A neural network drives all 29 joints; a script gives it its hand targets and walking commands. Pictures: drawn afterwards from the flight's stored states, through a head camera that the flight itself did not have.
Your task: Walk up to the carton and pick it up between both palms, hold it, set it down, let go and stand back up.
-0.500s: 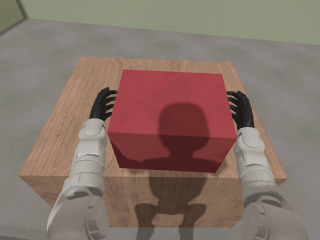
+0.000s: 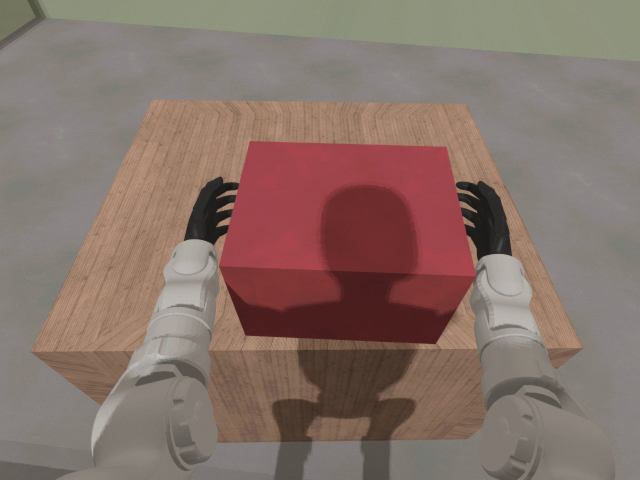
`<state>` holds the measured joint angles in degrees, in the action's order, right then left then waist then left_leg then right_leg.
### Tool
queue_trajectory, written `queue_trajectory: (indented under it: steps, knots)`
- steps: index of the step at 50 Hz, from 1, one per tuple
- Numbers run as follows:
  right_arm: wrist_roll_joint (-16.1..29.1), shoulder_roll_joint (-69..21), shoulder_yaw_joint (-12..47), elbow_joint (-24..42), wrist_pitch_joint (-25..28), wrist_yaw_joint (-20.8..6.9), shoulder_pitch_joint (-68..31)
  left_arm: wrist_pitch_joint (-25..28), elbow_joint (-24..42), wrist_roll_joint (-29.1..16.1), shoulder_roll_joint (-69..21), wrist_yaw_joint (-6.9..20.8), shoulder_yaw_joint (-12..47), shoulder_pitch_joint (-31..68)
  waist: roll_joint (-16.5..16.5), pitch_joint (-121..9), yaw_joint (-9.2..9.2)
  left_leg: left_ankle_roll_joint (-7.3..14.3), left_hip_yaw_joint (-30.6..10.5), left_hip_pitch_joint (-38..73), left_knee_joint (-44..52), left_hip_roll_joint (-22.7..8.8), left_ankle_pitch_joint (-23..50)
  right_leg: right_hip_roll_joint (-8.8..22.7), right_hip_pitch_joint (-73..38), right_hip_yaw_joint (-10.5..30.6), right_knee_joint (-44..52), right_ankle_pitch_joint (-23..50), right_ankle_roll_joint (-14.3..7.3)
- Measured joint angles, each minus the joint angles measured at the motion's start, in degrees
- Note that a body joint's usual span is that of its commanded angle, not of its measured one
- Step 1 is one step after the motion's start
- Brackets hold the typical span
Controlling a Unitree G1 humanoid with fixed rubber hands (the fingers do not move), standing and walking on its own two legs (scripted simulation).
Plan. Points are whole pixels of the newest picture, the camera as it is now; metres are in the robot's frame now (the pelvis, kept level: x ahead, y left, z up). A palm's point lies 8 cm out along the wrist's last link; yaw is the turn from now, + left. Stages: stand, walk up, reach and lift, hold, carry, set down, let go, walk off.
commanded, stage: set down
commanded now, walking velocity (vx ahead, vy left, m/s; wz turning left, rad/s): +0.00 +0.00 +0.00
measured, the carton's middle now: (343, 243) +0.44 -0.01 +0.03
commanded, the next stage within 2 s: none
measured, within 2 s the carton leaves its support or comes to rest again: rests again in 1.10 s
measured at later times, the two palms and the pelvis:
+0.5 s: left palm (213, 245) +0.42 +0.17 +0.05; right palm (485, 254) +0.40 -0.20 +0.06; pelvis +0.00 +0.00 +0.00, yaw +0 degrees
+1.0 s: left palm (220, 260) +0.42 +0.17 +0.01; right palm (477, 268) +0.40 -0.20 +0.02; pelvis +0.00 +0.00 -0.01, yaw -1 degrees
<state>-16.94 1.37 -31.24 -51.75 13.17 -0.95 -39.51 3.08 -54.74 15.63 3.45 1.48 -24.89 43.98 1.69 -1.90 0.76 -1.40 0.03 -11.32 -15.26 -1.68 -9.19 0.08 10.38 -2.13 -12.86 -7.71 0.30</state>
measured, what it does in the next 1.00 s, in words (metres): stands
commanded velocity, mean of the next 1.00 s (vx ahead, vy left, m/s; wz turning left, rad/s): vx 0.00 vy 0.00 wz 0.00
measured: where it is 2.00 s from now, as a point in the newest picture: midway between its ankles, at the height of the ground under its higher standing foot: outside the picture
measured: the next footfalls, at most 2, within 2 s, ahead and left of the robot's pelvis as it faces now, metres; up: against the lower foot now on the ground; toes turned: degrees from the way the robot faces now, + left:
none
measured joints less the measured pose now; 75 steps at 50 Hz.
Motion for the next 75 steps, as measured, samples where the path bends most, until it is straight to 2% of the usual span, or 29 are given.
queue_trajectory:
  steps: [30, 41, 61, 75]
  knots:
    - [-2.3, 0.5, -2.7, -5.2, 4.0, 0.0, -2.0, 8.9, -12.4, -2.3, 2.6, -1.4, 0.4, 3.3, -1.0, -3.6, 0.60, 0.0, 0.4, -9.3, -2.0, -0.2, -0.2, -0.1, 9.6, 0.3, -2.3, -0.2, 0.0]
    - [-2.8, 1.0, -3.4, -8.3, 5.5, 0.2, -3.6, 12.9, -18.6, -4.2, 4.2, -2.1, 1.1, 5.3, -1.5, -4.9, 1.10, 0.1, 0.5, -13.5, -3.1, -0.1, -0.1, 0.0, 13.9, 0.4, -3.6, -0.2, 0.0]
    - [-1.9, 3.3, -2.8, -16.1, 12.4, 0.9, -6.0, 23.2, -29.7, -9.6, 6.3, -3.5, 5.0, 8.5, -2.4, -7.8, 1.35, 0.3, 0.5, -22.7, -6.7, -0.2, -0.4, 0.0, 22.8, 0.4, -6.5, 0.0, 0.0]
    - [-2.7, 3.7, -4.6, -17.9, 13.5, 0.8, -7.3, 25.7, -32.6, -9.8, 7.0, -3.7, 5.2, 10.7, -2.7, -8.1, 1.38, 0.5, 0.8, -25.2, -7.5, -0.1, 0.0, 0.1, 25.5, 0.7, -7.4, 0.4, 0.1]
